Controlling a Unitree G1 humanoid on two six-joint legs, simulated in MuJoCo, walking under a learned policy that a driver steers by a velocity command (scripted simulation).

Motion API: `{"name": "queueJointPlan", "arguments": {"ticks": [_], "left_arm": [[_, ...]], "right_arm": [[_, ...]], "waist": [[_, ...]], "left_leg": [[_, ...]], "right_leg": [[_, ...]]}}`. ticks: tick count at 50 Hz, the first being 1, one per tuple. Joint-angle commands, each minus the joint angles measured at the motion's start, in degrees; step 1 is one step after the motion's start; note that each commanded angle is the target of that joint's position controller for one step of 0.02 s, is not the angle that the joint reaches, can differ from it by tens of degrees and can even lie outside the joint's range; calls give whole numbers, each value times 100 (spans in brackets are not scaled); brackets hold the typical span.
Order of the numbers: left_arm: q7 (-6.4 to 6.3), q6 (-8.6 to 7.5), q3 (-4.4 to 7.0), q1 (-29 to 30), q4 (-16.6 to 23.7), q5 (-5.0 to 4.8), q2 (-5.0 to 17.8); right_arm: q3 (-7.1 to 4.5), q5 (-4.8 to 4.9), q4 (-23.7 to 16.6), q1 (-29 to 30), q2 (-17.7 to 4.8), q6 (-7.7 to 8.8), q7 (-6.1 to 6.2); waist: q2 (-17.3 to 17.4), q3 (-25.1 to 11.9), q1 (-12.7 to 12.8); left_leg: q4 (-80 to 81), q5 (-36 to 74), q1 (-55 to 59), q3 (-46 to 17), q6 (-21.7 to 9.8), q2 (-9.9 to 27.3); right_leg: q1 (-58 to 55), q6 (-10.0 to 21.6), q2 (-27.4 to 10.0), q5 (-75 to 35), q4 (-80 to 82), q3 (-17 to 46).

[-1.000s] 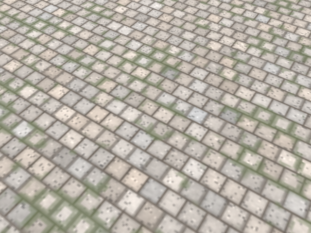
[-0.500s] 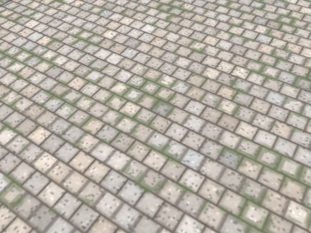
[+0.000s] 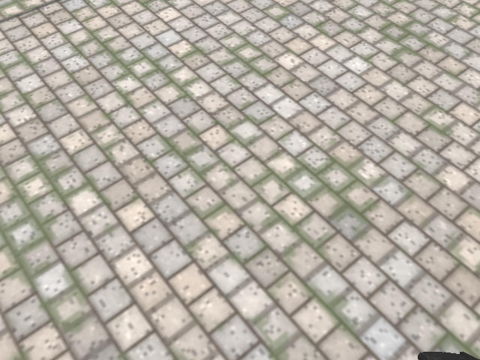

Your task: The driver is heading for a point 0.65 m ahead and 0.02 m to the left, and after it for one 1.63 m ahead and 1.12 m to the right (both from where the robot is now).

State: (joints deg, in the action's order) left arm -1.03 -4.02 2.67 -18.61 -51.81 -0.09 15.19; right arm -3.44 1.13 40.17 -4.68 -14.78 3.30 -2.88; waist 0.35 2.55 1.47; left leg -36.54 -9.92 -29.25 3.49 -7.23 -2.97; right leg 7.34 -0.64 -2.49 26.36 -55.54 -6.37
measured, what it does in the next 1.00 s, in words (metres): walks ahead: right foot, then left foot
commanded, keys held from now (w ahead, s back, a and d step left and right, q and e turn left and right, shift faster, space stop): w+q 0.16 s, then w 0.58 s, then e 0.26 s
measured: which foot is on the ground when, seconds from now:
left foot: down 0.00-0.46, up 0.48-0.90, down 0.92-1.00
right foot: up 0.00-0.42, down 0.44-0.94, up 0.96-1.00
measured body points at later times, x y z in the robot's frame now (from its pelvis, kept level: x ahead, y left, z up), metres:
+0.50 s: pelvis +0.29 -0.03 +0.01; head +0.32 -0.03 +0.46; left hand +0.44 +0.25 -0.07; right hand +0.38 -0.29 -0.11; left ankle +0.12 +0.07 -0.66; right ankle +0.40 -0.11 -0.72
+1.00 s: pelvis +0.52 +0.05 +0.01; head +0.56 +0.07 +0.46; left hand +0.50 +0.33 -0.12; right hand +0.78 -0.15 -0.06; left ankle +0.61 +0.17 -0.71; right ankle +0.42 -0.11 -0.66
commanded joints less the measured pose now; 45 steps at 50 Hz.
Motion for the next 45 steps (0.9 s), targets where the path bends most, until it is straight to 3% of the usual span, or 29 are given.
{"name": "queueJointPlan", "arguments": {"ticks": [1, 2, 3, 4, 7, 9, 12, 16, 19, 20, 21, 22, 23, 24, 25, 26, 27, 28, 30, 32, 36, 39, 42, 44, 45], "left_arm": [[170, -563, 105, 622, 1005, -264, 835], [133, -572, 88, 699, 1026, -182, 744], [78, -511, 146, 709, 977, -33, 800], [78, -421, 176, 581, 986, 23, 797], [58, -241, 159, 570, 1126, 110, 594], [40, -210, 110, 977, 1275, 121, 477], [104, -250, 19, 1561, 1372, 90, 298], [211, -327, 47, 2104, 1575, -8, 471], [266, -393, 118, 2041, 1650, -6, 655], [264, -410, 152, 1787, 1602, -6, 706], [241, -424, 233, 1236, 1448, 20, 832], [210, -438, 317, 387, 1314, 89, 1071], [189, -406, 453, -457, 1186, 148, 1552], [248, -339, 428, -832, 945, -5, 1329], [240, -308, 307, -533, 1015, -93, 936], [219, -248, 237, -110, 1109, -50, 771], [234, -221, 179, 190, 1131, 10, 666], [242, -236, 136, 365, 1151, 53, 557], [261, -261, 125, 446, 1112, 47, 540], [243, -289, 168, 361, 1023, 11, 698], [175, -216, 214, 111, 849, -46, 869], [143, -126, 207, -224, 658, -91, 902], [91, 17, 213, -463, 512, -109, 933], [39, 78, 248, -268, 563, -134, 1021], [19, 95, 253, -80, 636, -148, 1024]], "right_arm": [[-343, -68, -18, -1731, -1031, 43, 133], [-292, -33, -78, -1316, -865, 77, 113], [-230, -28, -181, -952, -653, 88, 120], [-198, -70, -276, -781, -605, 84, 139], [-259, -49, -298, -846, -817, 109, 209], [-292, -34, -259, -986, -937, 97, 283], [-260, -1, -134, -1291, -867, 60, 329], [-238, 7, 61, -1694, -900, 56, 308], [-254, -16, 123, -1723, -962, 17, 328], [-257, -19, 117, -1639, -974, -5, 334], [-226, -28, 85, -1537, -900, -19, 335], [-140, -80, -15, -1441, -717, -11, 326], [-22, -55, -54, -2089, -368, 66, 323], [19, 27, -7, -2290, -382, 126, 309], [-96, 104, -69, -1758, -873, 151, 292], [-91, 79, -211, -1209, -897, 153, 283], [-85, -17, -281, -946, -811, 152, 274], [-113, -81, -273, -965, -756, 134, 278], [-87, -60, -177, -1229, -539, 77, 271], [-56, -86, -226, -1098, -441, 55, 292], [19, -103, -384, -369, -281, 113, 273], [39, -105, -527, 211, -224, 180, 215], [-6, -113, -640, 450, -307, 266, 132], [-94, -159, -585, 169, -513, 307, 127], [-155, -202, -448, -266, -633, 324, 160]], "waist": [[539, -1639, -835], [-117, -1026, -492], [-201, -788, -288], [-94, -628, -108], [23, -472, 26], [133, -358, -89], [350, -370, -418], [477, -246, -674], [604, -217, -547], [673, -273, -380], [628, -559, -86], [405, -1277, 303], [-776, -2212, 316], [-1789, -2425, 357], [-1046, -1514, 441], [-542, -887, 365], [-280, -403, 199], [-347, -283, 24], [-564, -306, -156], [-535, -274, -173], [-416, -204, 56], [-394, -50, 262], [-529, -162, 274], [-648, -358, 19], [-625, -577, -244]], "left_leg": [[1872, 33, 4708, -3934, -1529, 2006], [1941, 622, 3687, -3196, -1282, 1713], [2025, 1086, 2983, -2700, -1111, 1482], [2178, 1334, 2445, -2493, -1087, 1332], [2390, 1933, 1678, -2108, -1127, 1153], [2412, 1974, 1455, -1776, -987, 968], [2269, 1545, 1394, -1405, -636, 699], [2020, 980, 2009, -1844, -567, 1072], [1654, 1294, 2624, -2221, -455, 1385], [1433, 1772, 2692, -2218, -382, 1366], [869, 2590, 2666, -2042, -261, 1119], [-325, 2478, 2141, -1756, -71, 811], [-2417, 724, 239, -1177, 366, 37], [-3537, -2254, -1078, -1203, 528, -265], [-3985, -2004, -1669, -1388, 489, 109], [-3903, -1493, -1704, -1107, 468, 408], [-3503, -1132, -1559, -961, 478, 604], [-3136, -871, -1260, -954, 492, 793], [-2778, -668, -820, -816, 556, 883], [-2325, -371, -904, -712, 660, 936], [-860, 808, -872, -576, 755, 917], [72, 1370, -438, -427, 786, 639], [560, 1364, -134, -476, 708, 371], [954, 1270, 368, -562, 568, 281], [1268, 1634, 1049, -477, 454, 236]], "right_leg": [[4037, 219, 83, -18, -2688, 1302], [3802, 223, -172, -408, -2034, 1232], [3423, 167, -354, -595, -1509, 1171], [3069, 99, -432, -717, -1293, 1174], [2808, -185, -407, -1054, -516, 994], [2821, -309, -314, -1738, 326, 880], [2375, -268, -90, -3060, 1706, 758], [2417, -68, 16, -3193, 2394, 834], [2385, 208, 80, -2468, 2684, 833], [2059, 320, 155, -2306, 2819, 738], [1285, 483, 260, -2399, 3014, 621], [-105, 828, -290, -2692, 2793, 1125], [-2377, 1669, -1507, -2338, 2752, 3055], [-2960, 2042, -2083, -963, 3624, 4905], [-2337, 1759, -1921, 4, 3834, 4589], [-1516, 1529, -1689, -134, 3938, 3803], [-706, 1473, -1442, -666, 4149, 3275], [-246, 1403, -1244, -1147, 4284, 2921], [192, 1394, -981, -1815, 4502, 2376], [270, 1478, -955, -2474, 4644, 2003], [128, 1332, -797, -2988, 4728, 1404], [142, 1197, -674, -3626, 4467, 1200], [-220, 1059, -758, -4221, 3885, 1395], [-368, 859, -755, -4270, 3354, 1634], [-254, 704, -573, -4413, 2886, 1598]]}}
Velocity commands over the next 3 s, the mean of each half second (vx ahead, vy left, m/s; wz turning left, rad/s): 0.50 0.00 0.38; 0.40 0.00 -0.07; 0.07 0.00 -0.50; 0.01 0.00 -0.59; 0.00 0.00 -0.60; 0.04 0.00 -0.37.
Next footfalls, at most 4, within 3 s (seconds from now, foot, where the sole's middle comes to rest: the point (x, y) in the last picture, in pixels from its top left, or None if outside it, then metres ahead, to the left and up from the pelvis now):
0.44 right None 0.44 -0.10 -0.75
0.92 left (194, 281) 0.65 0.18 -0.75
1.34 right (286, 295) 0.62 -0.08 -0.75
1.82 left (211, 277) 0.67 0.13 -0.75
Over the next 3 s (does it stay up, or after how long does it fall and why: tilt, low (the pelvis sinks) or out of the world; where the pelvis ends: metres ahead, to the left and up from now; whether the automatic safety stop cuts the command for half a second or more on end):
stays up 0.57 0.01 0.03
